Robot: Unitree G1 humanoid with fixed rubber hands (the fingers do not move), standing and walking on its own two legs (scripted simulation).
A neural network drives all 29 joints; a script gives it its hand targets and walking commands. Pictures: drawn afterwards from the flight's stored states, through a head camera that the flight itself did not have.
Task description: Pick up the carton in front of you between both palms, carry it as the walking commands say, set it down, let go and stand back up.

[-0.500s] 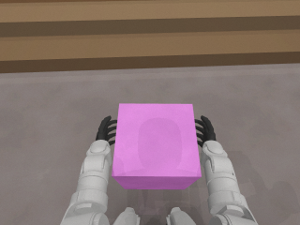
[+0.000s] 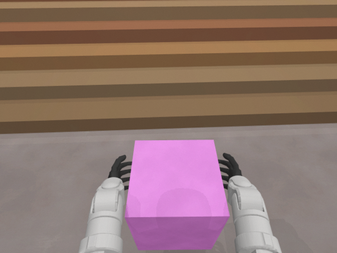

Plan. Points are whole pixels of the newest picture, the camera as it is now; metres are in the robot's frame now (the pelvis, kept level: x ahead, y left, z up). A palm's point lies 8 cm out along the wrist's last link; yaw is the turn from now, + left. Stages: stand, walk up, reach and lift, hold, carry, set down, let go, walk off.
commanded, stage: reach and lift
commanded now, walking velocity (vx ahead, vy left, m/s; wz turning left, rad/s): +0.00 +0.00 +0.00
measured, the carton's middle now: (174, 196) +0.29 +0.00 -0.05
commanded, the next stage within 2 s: hold in 0.86 s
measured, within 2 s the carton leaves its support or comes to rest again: neither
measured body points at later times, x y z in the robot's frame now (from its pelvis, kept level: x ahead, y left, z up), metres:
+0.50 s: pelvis +0.00 +0.00 +0.00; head -0.03 +0.00 +0.45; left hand +0.31 +0.15 +0.02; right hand +0.31 -0.15 +0.03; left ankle +0.02 +0.13 -0.74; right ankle +0.01 -0.13 -0.74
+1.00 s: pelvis +0.01 +0.00 +0.01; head -0.04 +0.00 +0.46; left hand +0.30 +0.15 +0.05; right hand +0.31 -0.15 +0.05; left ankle +0.02 +0.13 -0.74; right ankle +0.02 -0.13 -0.74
